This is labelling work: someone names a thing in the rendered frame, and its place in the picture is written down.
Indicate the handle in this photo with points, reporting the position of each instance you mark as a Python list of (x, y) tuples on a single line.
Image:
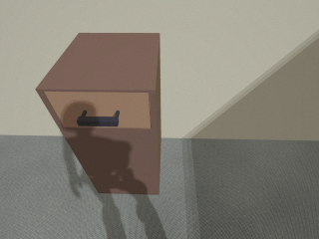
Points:
[(98, 121)]

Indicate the drawer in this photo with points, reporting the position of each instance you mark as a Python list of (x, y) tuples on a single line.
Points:
[(135, 108)]

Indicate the cabinet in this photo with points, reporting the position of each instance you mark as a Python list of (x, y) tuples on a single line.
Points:
[(118, 160)]

